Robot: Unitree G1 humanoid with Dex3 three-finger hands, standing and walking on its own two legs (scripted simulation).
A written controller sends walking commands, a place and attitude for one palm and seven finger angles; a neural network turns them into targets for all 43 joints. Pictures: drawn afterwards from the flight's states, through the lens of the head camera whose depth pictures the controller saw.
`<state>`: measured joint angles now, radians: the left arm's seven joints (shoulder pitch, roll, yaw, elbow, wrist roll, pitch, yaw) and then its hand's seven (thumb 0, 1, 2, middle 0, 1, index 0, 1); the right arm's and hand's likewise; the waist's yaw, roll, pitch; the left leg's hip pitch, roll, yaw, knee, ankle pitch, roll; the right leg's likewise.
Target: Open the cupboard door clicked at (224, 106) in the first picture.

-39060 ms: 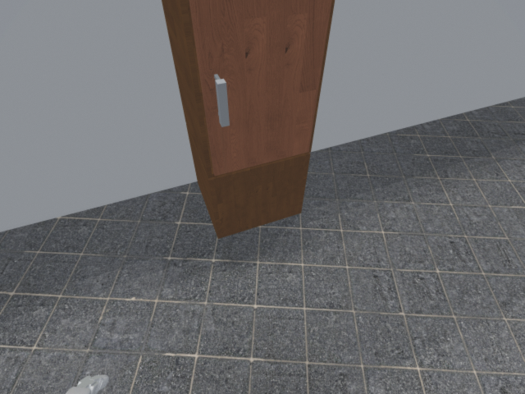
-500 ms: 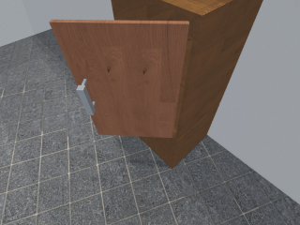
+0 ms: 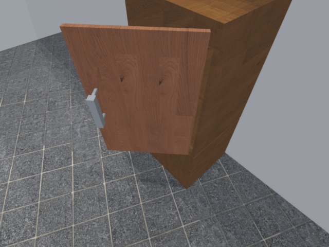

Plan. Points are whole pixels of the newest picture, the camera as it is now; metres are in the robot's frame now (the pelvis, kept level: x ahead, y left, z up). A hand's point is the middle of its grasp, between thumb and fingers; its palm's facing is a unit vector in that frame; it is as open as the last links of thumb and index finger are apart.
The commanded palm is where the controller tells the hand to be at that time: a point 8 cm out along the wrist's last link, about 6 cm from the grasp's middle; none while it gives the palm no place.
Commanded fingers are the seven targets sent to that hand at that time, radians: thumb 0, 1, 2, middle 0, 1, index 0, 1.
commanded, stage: look again from close up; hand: left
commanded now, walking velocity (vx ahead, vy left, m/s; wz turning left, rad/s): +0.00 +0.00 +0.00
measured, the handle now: (98, 108) +0.55 +0.28 -0.03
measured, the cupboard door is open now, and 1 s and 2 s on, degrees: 44 44 44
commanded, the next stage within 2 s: shuffle to correct the standing spot in 0.28 s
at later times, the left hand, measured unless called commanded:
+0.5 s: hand out of the picture +0.04 +0.23 -0.17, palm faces +0.01 -0.96 -0.28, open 7.4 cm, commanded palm none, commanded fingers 0.00 0.90 0.90 -0.20 -0.30 -0.20 -0.30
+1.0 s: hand out of the picture +0.02 +0.25 -0.18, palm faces +0.03 -0.97 -0.22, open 7.4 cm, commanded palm none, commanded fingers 0.00 0.90 0.90 -0.20 -0.30 -0.20 -0.30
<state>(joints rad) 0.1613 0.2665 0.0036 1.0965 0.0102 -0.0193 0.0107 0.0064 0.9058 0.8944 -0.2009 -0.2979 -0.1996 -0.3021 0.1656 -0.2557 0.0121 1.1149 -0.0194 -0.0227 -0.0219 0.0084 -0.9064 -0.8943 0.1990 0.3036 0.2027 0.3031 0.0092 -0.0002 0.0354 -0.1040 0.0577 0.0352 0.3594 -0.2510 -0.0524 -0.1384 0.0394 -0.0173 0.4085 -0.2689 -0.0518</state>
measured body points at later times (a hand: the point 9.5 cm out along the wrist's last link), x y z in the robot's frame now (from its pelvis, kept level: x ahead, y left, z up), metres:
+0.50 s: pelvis -0.01 +0.01 +0.00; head +0.01 +0.01 +0.45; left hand +0.04 +0.28 -0.14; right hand +0.03 -0.25 -0.15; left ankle -0.04 +0.15 -0.74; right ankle -0.03 -0.08 -0.74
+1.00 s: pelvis -0.01 +0.06 -0.01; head +0.03 +0.07 +0.44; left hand +0.02 +0.30 -0.16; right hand -0.02 -0.14 -0.16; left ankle -0.04 +0.15 -0.74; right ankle -0.03 -0.05 -0.72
